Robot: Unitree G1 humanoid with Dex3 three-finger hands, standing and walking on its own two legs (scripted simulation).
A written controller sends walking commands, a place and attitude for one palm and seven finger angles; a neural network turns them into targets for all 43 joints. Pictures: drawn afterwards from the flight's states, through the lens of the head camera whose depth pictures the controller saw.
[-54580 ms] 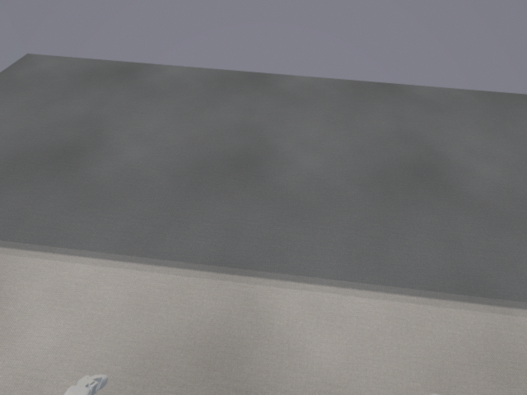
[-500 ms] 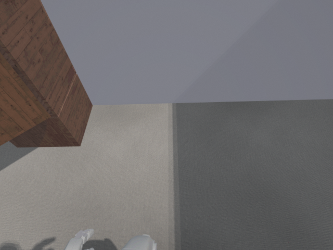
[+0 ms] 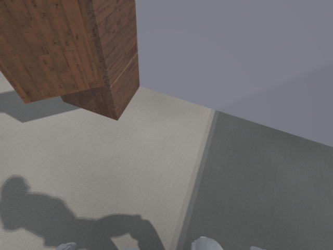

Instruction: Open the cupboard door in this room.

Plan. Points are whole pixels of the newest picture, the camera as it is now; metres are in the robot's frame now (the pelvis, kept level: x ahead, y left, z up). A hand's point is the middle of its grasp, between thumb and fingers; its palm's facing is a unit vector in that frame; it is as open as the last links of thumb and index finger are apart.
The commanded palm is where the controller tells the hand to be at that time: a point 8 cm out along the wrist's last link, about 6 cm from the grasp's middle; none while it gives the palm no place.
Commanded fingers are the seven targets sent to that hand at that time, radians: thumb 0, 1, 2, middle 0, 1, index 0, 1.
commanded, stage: turn to face it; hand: left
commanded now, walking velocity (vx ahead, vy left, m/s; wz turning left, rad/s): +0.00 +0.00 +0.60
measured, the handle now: out of the picture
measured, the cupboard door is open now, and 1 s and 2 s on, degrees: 43 43 43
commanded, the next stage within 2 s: take the last steps up to it in 0.50 s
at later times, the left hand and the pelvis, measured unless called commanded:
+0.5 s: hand out of the picture +0.01 +0.16 -0.17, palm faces +0.29 -0.93 -0.21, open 7.4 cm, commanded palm none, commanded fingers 0.00 0.90 0.90 -0.20 -0.30 -0.20 -0.30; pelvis +0.01 -0.03 +0.00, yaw +18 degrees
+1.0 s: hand out of the picture +0.01 +0.19 -0.16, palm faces +0.46 -0.86 -0.23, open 7.4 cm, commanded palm none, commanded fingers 0.00 0.90 0.90 -0.20 -0.30 -0.20 -0.30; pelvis +0.04 -0.01 -0.01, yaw +26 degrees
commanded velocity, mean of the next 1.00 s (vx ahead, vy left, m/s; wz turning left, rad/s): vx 0.13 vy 0.05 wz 0.32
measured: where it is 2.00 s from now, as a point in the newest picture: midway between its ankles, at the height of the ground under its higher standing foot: (121, 220)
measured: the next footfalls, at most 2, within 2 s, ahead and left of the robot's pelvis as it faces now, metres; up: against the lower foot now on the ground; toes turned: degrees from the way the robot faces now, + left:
right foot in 0.20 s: +0.05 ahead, -0.16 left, +0.00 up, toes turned +5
left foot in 0.56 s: +0.01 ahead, +0.10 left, +0.00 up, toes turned +22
